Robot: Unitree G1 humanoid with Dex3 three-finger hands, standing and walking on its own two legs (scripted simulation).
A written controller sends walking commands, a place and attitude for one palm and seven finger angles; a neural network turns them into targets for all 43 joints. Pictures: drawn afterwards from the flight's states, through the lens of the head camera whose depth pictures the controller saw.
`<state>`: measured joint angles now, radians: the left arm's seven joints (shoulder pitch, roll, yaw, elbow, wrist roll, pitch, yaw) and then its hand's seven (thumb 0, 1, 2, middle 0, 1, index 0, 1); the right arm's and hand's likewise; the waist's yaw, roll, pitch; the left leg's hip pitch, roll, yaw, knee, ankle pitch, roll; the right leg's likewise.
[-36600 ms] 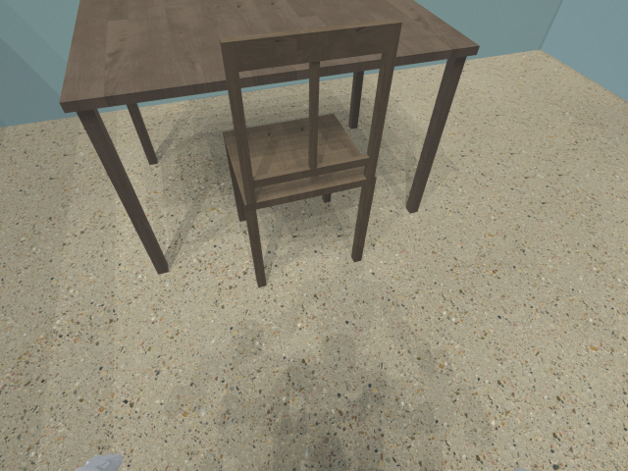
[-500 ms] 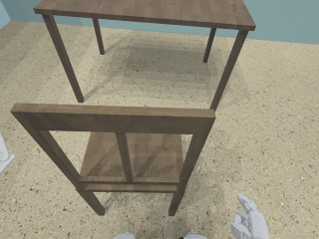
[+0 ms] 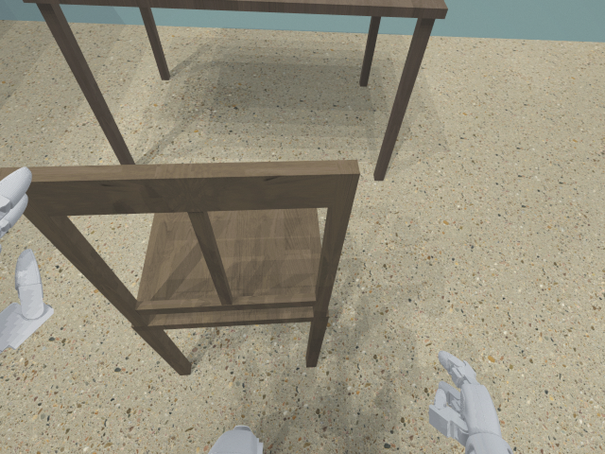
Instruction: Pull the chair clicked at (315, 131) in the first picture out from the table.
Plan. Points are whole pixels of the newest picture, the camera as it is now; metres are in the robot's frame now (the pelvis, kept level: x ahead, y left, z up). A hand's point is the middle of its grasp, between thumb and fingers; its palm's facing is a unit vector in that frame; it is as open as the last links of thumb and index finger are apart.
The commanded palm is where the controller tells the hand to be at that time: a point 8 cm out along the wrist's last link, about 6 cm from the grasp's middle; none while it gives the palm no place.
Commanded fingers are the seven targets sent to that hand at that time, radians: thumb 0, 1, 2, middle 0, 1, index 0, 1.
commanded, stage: step back with the hand held close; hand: left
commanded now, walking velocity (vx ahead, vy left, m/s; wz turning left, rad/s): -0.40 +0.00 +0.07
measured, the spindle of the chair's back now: (214, 263) +0.40 +0.17 -0.08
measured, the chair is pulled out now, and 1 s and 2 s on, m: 0.65 0.65 0.65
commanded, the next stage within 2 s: stop stepping back and stand still in 0.16 s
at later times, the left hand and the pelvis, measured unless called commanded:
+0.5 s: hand out of the picture +0.05 +0.24 +0.17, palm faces +0.48 -0.78 -0.42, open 7.4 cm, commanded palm +0.00 +0.27 +0.18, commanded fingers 0.00 0.90 0.90 -0.20 -0.30 -0.20 -0.30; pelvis -0.13 -0.03 +0.00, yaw +1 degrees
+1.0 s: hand out of the picture -0.01 +0.23 +0.17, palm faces +0.50 -0.76 -0.42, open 7.4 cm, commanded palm -0.06 +0.27 +0.18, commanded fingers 0.00 0.90 0.90 -0.20 -0.30 -0.20 -0.30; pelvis -0.19 -0.04 +0.00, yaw +3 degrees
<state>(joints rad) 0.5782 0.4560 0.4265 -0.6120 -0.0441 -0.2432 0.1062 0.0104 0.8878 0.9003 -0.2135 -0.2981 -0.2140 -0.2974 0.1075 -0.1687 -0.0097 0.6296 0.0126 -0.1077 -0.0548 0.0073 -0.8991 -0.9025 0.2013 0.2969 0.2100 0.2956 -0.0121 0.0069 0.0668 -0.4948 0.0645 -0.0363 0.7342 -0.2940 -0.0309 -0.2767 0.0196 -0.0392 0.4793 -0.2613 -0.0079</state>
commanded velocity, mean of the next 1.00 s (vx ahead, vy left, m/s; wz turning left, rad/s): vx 0.07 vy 0.03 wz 0.01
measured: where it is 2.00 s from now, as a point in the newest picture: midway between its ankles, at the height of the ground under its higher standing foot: outside the picture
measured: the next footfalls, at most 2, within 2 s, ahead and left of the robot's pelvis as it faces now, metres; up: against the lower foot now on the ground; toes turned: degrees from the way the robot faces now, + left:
left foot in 0.12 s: +0.04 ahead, +0.13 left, +0.00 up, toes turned +1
left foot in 0.60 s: -0.14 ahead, +0.07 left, +0.00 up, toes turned +4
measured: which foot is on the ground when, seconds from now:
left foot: up 0.00-0.10, down 0.12-0.36, up 0.38-0.58, down 0.60-1.00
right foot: down 0.00-0.60, up 0.62-0.82, down 0.84-1.00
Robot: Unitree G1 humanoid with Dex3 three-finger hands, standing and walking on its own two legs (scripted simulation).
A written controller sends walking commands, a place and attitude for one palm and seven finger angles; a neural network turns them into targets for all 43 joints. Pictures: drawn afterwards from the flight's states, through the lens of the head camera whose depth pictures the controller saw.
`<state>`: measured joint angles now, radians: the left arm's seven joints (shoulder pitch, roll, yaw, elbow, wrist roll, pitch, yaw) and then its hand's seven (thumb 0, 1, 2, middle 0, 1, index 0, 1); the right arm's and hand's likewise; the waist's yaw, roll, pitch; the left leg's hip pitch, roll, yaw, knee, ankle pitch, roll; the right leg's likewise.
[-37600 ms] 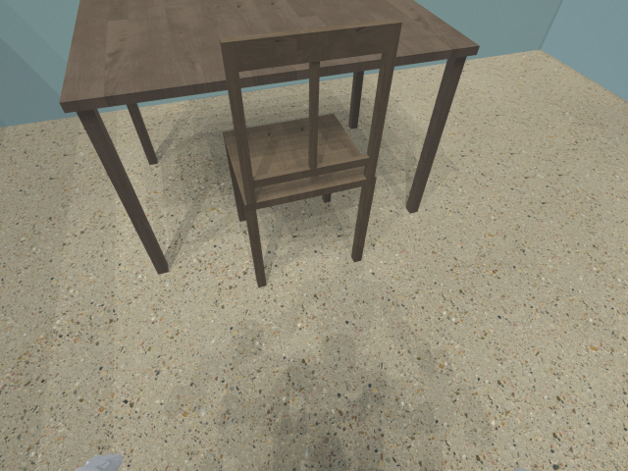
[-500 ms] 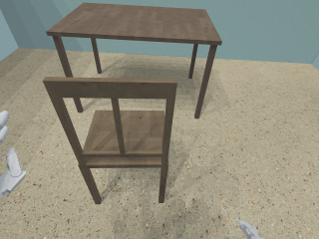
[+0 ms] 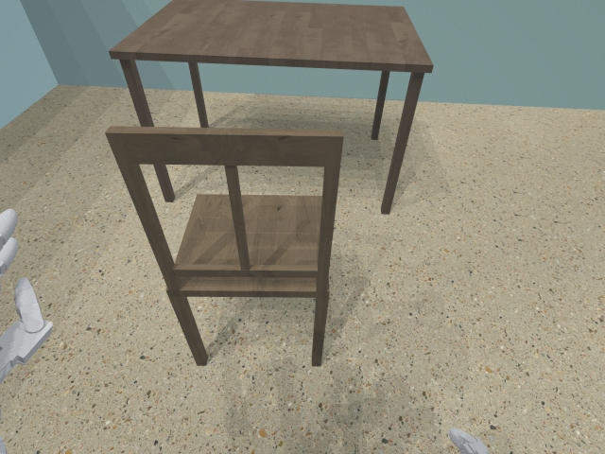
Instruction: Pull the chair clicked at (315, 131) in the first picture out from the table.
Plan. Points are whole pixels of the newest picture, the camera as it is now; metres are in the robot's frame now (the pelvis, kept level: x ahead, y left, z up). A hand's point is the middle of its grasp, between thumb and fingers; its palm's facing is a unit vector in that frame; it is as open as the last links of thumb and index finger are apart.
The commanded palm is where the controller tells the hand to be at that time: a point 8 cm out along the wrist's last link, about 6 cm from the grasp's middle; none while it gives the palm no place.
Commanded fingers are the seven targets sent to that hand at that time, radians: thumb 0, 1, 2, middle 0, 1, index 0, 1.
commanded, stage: stop stepping back and stand still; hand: left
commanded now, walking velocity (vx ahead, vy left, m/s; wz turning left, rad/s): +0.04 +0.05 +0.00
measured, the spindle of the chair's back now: (239, 221) +0.60 +0.18 -0.08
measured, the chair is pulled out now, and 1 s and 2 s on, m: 0.65 0.65 0.65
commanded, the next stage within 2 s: let the arm hang, fingers relaxed in 0.04 s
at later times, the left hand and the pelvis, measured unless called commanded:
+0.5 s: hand out of the picture +0.07 +0.18 -0.17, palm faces +0.08 -0.99 -0.15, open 6.7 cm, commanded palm none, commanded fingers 0.00 0.90 0.90 -0.20 -0.30 -0.20 -0.30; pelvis +0.01 +0.01 +0.00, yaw +2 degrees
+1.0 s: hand out of the picture -0.03 +0.16 -0.17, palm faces +0.03 -0.99 -0.17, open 7.4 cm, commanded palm none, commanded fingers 0.00 0.90 0.90 -0.20 -0.30 -0.20 -0.30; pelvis +0.00 +0.01 +0.00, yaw +1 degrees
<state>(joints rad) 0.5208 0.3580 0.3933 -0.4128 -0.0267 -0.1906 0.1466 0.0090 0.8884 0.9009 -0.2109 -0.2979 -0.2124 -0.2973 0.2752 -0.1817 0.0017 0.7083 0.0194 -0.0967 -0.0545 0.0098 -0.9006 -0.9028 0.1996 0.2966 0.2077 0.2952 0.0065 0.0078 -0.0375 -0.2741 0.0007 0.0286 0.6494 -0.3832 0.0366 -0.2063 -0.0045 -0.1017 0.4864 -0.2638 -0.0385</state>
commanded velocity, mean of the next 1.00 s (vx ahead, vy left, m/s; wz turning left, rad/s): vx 0.00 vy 0.00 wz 0.00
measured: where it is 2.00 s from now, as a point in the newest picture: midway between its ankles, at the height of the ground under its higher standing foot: outside the picture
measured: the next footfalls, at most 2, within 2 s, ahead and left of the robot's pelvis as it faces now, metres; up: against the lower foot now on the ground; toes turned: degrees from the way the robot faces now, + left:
none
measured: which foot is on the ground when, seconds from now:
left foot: down 0.00-1.00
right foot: down 0.00-1.00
